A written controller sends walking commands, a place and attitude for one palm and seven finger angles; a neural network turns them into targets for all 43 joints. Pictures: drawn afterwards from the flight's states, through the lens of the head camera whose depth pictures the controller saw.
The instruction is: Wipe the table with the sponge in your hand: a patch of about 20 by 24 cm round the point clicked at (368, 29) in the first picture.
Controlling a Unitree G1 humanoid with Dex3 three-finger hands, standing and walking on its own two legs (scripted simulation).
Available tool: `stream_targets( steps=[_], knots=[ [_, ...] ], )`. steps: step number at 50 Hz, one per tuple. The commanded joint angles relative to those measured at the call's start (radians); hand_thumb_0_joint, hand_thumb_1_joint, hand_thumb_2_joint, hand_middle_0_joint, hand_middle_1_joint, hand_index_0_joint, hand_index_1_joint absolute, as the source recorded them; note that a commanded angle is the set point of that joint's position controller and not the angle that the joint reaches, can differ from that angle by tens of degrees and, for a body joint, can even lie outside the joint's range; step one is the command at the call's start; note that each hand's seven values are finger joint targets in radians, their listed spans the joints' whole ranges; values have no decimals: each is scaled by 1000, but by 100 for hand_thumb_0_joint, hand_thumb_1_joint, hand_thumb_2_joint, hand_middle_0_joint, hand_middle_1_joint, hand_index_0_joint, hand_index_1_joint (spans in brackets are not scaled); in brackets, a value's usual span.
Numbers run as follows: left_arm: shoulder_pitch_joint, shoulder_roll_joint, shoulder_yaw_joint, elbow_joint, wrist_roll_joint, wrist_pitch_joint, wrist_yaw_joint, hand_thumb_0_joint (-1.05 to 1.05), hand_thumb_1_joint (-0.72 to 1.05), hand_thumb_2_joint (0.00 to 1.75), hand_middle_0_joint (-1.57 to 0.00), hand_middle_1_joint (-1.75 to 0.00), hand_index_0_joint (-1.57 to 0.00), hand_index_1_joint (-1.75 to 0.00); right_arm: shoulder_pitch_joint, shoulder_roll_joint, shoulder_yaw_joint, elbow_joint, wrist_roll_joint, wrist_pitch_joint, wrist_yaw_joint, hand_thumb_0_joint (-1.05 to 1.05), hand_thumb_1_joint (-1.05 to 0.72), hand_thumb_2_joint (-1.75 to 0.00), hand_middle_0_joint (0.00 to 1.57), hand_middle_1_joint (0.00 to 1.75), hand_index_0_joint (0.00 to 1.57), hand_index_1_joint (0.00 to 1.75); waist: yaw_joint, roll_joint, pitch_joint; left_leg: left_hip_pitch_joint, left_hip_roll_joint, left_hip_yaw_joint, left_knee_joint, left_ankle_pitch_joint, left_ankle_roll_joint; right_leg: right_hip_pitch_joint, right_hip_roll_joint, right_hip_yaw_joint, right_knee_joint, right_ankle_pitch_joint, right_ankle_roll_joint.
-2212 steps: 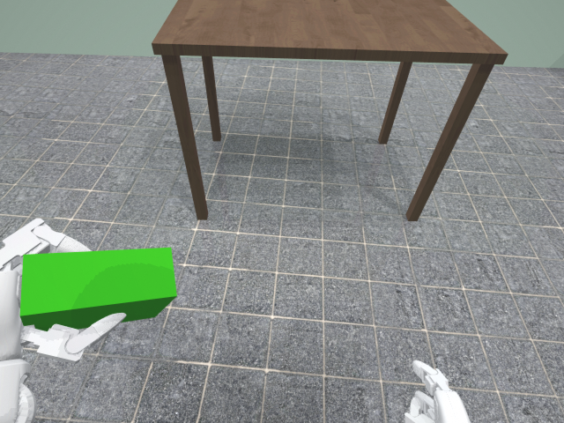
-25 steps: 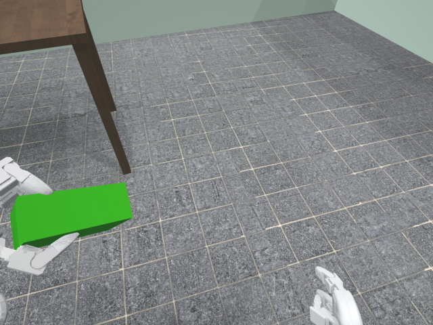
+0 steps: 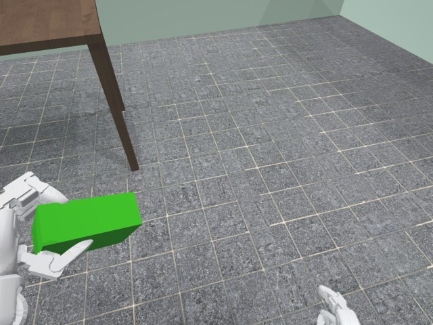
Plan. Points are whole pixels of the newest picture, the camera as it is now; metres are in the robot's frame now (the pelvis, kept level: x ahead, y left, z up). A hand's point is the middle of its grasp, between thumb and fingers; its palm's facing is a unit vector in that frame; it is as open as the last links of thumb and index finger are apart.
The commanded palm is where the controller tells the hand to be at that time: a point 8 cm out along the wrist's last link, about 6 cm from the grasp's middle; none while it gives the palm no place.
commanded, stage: take the last steps up to it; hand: left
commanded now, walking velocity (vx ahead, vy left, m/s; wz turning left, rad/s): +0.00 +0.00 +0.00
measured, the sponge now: (101, 223) +0.25 +0.21 +0.10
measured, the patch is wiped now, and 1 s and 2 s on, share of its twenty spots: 0.60 0.60 0.60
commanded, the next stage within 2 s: none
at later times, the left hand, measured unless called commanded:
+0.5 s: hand (47, 189) +0.27 +0.28 +0.15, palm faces +0.45 -0.80 -0.39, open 9.3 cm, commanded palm +0.21 +0.31 +0.17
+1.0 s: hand (50, 143) +0.36 +0.32 +0.16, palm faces +0.48 -0.76 -0.43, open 9.3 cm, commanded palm +0.31 +0.36 +0.17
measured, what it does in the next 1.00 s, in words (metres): walks ahead: right foot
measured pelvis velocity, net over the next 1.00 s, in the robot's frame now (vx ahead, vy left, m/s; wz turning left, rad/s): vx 0.18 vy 0.06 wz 0.11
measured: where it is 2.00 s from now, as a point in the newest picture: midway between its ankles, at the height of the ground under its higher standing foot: (173, 279)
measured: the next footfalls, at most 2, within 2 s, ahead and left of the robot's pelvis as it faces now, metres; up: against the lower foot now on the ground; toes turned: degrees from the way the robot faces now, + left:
right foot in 0.68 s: +0.16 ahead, -0.07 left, +0.00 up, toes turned -5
left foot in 1.06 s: +0.30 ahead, +0.23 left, +0.00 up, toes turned +15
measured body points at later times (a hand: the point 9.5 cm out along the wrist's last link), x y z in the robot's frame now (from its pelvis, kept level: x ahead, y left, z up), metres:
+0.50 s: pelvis +0.06 +0.03 -0.02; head +0.06 +0.04 +0.43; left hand +0.24 +0.32 +0.17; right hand +0.21 -0.20 -0.10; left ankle +0.04 +0.12 -0.74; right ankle +0.01 -0.11 -0.70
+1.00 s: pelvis +0.18 +0.06 -0.01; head +0.22 +0.07 +0.44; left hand +0.33 +0.36 +0.18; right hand +0.37 -0.17 -0.10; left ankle +0.26 +0.24 -0.71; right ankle +0.12 -0.06 -0.74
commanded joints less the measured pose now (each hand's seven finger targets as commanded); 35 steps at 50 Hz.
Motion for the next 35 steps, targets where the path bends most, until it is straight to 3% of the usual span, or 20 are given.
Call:
stream_targets(
  steps=[1, 4, 7, 9, 13, 16, 17, 18, 19, 20, 21, 22, 23, 24, 28, 31, 32, 33, 34, 35],
  knots=[
    [-110, 186, 112, -275, -6, -78, 16, 0, 10, 130, -120, -160, -120, -160, -119, -118, -42, -171, 3, -60, -15, 0, -90, -90, 20, 30, 20, 30, 3, 32, -82, -23, 10, -65, -136, -131, -1, 51, -8, 77, -68, -77, -2],
    [-96, 194, 124, -305, -7, -83, 18, 0, 10, 130, -120, -160, -120, -160, -121, -116, -43, -171, 2, -62, -16, 0, -90, -90, 20, 30, 20, 30, 6, 63, -99, -22, 9, -67, -133, -85, -1, 82, -6, 72, -46, -18, -3],
    [-62, 183, 126, -269, -9, -84, 18, 0, 10, 130, -120, -160, -120, -160, -109, -119, -46, -163, 0, -59, -11, 0, -90, -90, 20, 30, 20, 30, 7, 38, -113, -23, 3, -53, -104, -60, -2, 94, -22, 77, -45, 8, -6],
    [-49, 177, 120, -245, -11, -82, 16, 0, 10, 130, -120, -160, -120, -160, -110, -120, -49, -162, -1, -54, -8, 0, -90, -90, 20, 30, 20, 30, 3, 23, -110, -31, 0, -45, -74, -135, 9, 75, -46, 86, -41, -92, -13],
    [-63, 188, 122, -235, -8, -79, 16, 0, 10, 130, -120, -160, -120, -160, -111, -126, -61, -163, 2, -32, -10, 0, -90, -90, 20, 30, 20, 30, -6, -71, -45, -94, -29, -29, 86, -266, 30, -30, -144, 189, -89, -394, -70],
    [-115, 196, 116, -254, -5, -90, 20, 0, 10, 130, -120, -160, -120, -160, -111, -118, -58, -157, 7, -27, -7, 0, -90, -90, 20, 30, 20, 30, -6, -139, -13, -160, -36, -10, 192, -193, 27, -7, -237, 246, -52, -363, -123],
    [-143, 211, 123, -276, -3, -96, 23, 0, 10, 130, -120, -160, -120, -160, -110, -121, -60, -153, 7, -28, -5, 0, -90, -90, 20, 30, 20, 30, -8, -139, -20, -143, -33, -7, 180, -172, 26, -3, -253, 238, -17, -316, -131],
    [-174, 226, 131, -292, -3, -99, 24, 0, 10, 130, -120, -160, -120, -160, -111, -132, -63, -150, 9, -28, -6, 0, -90, -90, 20, 30, 20, 30, -17, -83, -16, -86, -30, -16, 139, -160, 28, -48, -236, 198, 41, -288, -119],
    [-169, 216, 125, -308, -3, -106, 20, 0, 10, 130, -120, -160, -120, -160, -101, -129, -63, -152, 8, -29, -8, 0, -90, -90, 20, 30, 20, 30, -24, -12, -21, -33, -18, -62, 50, -154, 44, -82, -181, 124, 145, -255, -88],
    [-141, 205, 127, -314, -3, -113, 15, 0, 10, 130, -120, -160, -120, -160, -93, -143, -65, -155, 7, -31, -10, 0, -90, -90, 20, 30, 20, 30, -29, 150, -22, 40, 41, -195, -49, -135, 84, -169, -81, 34, 309, -236, -38],
    [-134, 199, 130, -352, -1, -127, 14, 0, 10, 130, -120, -160, -120, -160, -94, -143, -64, -157, 5, -38, -8, 0, -90, -90, 20, 30, 20, 30, -35, 320, -33, 133, 158, -428, -153, -70, 144, -289, 13, -27, 500, -256, 6],
    [-131, 224, 135, -356, 10, -139, 15, 0, 10, 130, -120, -160, -120, -160, -98, -121, -60, -153, -9, -48, -7, 0, -90, -90, 20, 30, 20, 30, -45, 314, -25, 198, 229, -561, -200, 47, 206, -397, 0, 30, 631, -388, 1],
    [-147, 255, 155, -376, 19, -152, 16, 0, 10, 130, -120, -160, -120, -160, -91, -112, -59, -142, -20, -61, -5, 0, -90, -90, 20, 30, 20, 30, -34, 252, -33, 246, 249, -578, -167, 187, 228, -450, -30, 63, 674, -395, -7],
    [-136, 235, 142, -375, 19, -155, 13, 0, 10, 130, -120, -160, -120, -160, -87, -116, -63, -134, -19, -65, 2, 0, -90, -90, 20, 30, 20, 30, -30, 154, -53, 257, 238, -512, -121, 278, 228, -438, -36, 71, 661, -387, -8],
    [23, 201, 156, -330, -9, -153, 2, 0, 10, 130, -120, -160, -120, -160, -87, -126, -70, -129, 4, -78, 16, 0, -90, -90, 20, 30, 20, 30, -12, 172, -117, 235, 126, -230, -54, 333, 184, -283, -14, -14, 421, -237, -1],
    [72, 204, 175, -274, -15, -144, -1, 0, 10, 130, -120, -160, -120, -160, -93, -123, -58, -124, -2, -63, 20, 0, -90, -90, 20, 30, 20, 30, -6, 142, -105, 57, 99, -171, -21, 252, 132, -30, 10, -67, 178, -116, -5],
    [73, 215, 192, -249, -14, -142, -2, 0, 10, 130, -120, -160, -120, -160, -100, -124, -57, -123, -2, -57, 16, 0, -90, -90, 20, 30, 20, 30, 7, 90, -127, -37, 94, -160, 65, 213, 116, 120, 0, -54, 68, -50, -17],
    [84, 225, 199, -208, -9, -137, 0, 0, 10, 130, -120, -160, -120, -160, -99, -123, -58, -122, 1, -48, 14, 0, -90, -90, 20, 30, 20, 30, 16, -26, -167, -186, 57, -107, 244, 142, 95, 301, -98, 57, 35, -8, -62],
    [57, 254, 220, -211, -8, -136, 1, 0, 10, 130, -120, -160, -120, -160, -92, -105, -66, -135, 2, -39, 18, 0, -90, -90, 20, 30, 20, 30, 10, -268, -215, -396, -50, -6, 539, -51, 52, 450, -334, 413, -13, 28, -162],
    [29, 255, 240, -190, -28, -145, -5, 0, 10, 130, -120, -160, -120, -160, -106, -137, -79, -145, 0, -39, 20, 0, -90, -90, 20, 30, 20, 30, 6, -287, -175, -514, -77, -64, 764, -306, 19, 410, -487, 636, -96, 42, -237]
  ],
)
